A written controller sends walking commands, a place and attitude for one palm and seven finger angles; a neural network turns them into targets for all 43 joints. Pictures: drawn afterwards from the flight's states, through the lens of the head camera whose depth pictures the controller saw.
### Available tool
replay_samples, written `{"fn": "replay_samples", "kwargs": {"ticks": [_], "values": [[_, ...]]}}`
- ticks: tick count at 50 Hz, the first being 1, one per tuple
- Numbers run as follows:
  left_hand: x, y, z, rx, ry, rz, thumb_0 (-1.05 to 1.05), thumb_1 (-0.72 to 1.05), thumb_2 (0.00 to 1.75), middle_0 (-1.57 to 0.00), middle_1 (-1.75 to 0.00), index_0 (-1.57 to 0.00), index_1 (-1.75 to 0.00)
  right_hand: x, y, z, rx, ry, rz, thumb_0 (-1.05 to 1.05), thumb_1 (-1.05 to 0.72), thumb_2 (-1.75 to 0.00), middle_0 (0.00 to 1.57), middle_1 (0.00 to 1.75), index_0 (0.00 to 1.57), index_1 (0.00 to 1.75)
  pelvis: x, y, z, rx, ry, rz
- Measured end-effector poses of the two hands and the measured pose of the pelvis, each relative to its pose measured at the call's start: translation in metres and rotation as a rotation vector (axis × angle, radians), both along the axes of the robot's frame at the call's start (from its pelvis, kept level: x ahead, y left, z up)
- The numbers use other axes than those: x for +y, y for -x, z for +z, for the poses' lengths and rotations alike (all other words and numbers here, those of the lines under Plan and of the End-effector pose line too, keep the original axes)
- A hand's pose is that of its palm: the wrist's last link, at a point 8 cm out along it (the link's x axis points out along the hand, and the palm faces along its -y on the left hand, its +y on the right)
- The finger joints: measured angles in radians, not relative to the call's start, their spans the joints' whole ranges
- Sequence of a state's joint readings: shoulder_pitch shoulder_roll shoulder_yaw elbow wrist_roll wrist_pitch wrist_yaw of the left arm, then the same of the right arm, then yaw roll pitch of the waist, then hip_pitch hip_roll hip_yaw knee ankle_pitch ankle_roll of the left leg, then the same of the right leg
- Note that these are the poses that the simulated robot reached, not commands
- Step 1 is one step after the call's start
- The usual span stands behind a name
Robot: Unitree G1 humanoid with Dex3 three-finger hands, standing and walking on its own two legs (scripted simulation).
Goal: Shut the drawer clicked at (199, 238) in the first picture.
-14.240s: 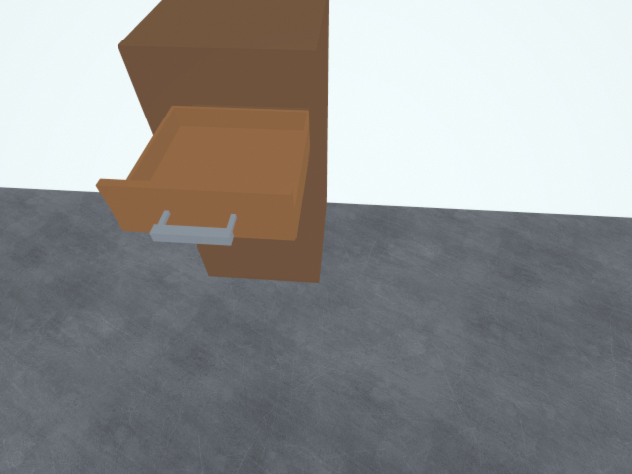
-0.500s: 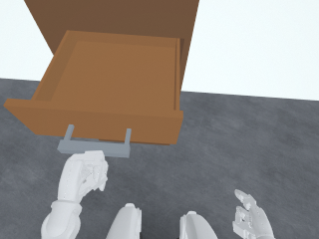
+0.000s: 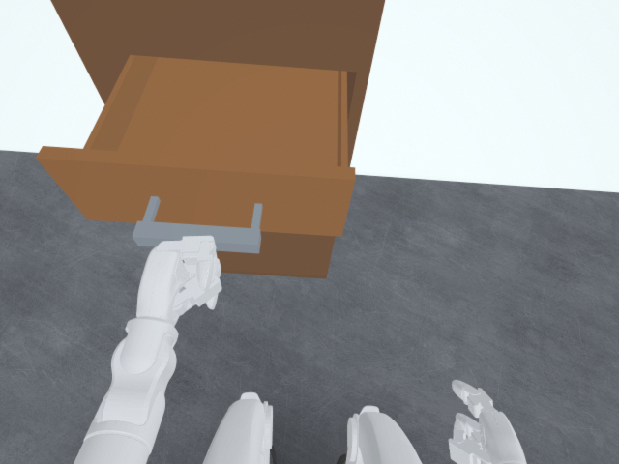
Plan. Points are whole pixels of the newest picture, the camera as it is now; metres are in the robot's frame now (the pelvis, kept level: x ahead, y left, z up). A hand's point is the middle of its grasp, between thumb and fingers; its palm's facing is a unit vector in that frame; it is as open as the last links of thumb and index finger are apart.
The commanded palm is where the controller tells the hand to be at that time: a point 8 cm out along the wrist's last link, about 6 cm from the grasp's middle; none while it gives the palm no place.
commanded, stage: push the drawer shut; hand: left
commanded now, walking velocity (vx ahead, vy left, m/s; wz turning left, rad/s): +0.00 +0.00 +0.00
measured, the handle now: (202, 222) +0.41 +0.16 +0.03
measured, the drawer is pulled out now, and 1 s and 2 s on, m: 0.21 0.08 0.00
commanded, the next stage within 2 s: pull the fist back off the drawer in 1.94 s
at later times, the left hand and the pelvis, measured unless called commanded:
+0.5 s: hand (222, 240) +0.39 +0.13 +0.03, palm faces -0.05 -1.00 -0.04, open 3.1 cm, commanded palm +0.38 +0.18 +0.03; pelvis +0.00 +0.00 +0.00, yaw -1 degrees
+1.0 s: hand (233, 198) +0.46 +0.12 +0.03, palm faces -0.02 -1.00 -0.05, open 3.3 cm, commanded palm +0.45 +0.17 +0.03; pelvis +0.00 +0.00 +0.00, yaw -1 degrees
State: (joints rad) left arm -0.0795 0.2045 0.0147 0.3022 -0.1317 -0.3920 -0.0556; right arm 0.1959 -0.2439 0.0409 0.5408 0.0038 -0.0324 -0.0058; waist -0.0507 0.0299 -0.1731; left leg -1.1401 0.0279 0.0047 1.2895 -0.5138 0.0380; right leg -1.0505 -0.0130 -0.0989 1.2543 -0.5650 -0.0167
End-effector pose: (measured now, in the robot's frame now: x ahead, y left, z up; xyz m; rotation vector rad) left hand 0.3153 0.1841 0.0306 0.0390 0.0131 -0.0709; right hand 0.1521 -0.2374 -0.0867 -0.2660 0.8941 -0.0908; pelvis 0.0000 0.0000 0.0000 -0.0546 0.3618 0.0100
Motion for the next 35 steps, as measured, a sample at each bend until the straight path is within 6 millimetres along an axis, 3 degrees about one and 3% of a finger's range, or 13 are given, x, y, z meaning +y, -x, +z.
{"fn": "replay_samples", "kwargs": {"ticks": [12,35], "values": [[0.001,-0.03,-0.001,-0.012,0.001,0.014,0.0,0.82,0.9,-1.4,-1.6,-1.4,-1.6,-0.011,0.024,-0.005,0.091,0.017,-0.046,0.01,-0.9,-0.9,0.21,0.3,0.2,0.3,0.002,-0.002,0.002,0.011,-0.005,-0.009],[-0.002,-0.08,0.0,-0.019,-0.005,0.035,0.01,0.81,0.91,-1.4,-1.6,-1.4,-1.6,-0.019,0.051,-0.016,0.183,0.014,-0.093,0.0,-0.9,-0.9,0.21,0.3,0.2,0.3,-0.002,-0.002,0.001,0.035,-0.009,-0.016]]}}
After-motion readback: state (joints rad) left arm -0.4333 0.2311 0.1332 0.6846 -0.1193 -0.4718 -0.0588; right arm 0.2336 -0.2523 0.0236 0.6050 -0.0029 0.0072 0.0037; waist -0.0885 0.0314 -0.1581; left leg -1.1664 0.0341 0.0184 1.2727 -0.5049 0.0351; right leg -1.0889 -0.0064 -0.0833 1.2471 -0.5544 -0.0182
